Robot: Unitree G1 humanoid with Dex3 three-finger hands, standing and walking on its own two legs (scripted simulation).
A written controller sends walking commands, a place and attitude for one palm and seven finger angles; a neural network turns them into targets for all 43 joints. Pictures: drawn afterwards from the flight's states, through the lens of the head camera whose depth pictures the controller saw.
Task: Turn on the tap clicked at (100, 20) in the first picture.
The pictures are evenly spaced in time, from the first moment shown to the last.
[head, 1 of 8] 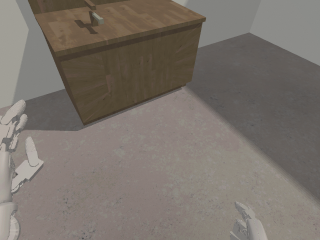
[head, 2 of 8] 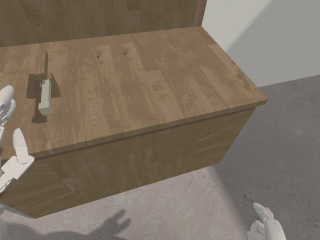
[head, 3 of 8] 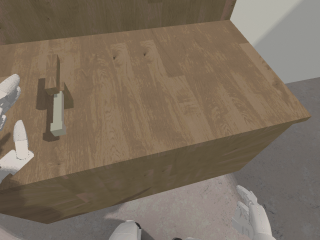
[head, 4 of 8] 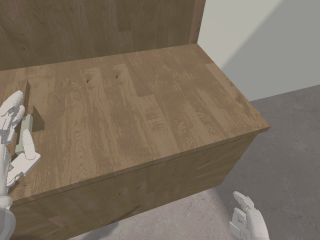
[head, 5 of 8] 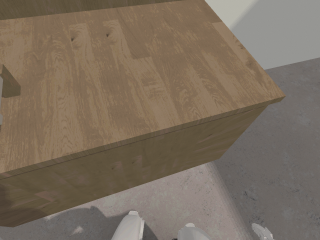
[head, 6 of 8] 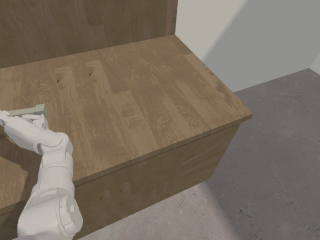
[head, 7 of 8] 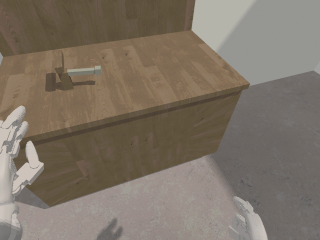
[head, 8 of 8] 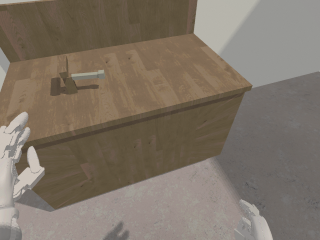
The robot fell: no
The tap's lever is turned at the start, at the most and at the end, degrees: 0 79 79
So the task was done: yes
